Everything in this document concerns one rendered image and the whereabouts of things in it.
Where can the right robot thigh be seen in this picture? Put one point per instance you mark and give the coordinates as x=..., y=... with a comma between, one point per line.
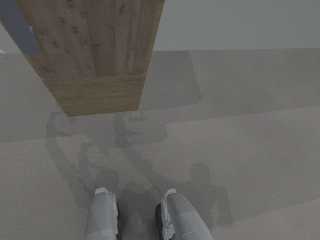
x=187, y=223

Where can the handle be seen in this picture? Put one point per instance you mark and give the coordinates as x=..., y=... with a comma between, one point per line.
x=18, y=28

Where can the cupboard door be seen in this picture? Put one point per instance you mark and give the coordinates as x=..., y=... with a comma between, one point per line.
x=90, y=38

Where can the right robot shin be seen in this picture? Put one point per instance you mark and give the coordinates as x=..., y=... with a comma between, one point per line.
x=168, y=228

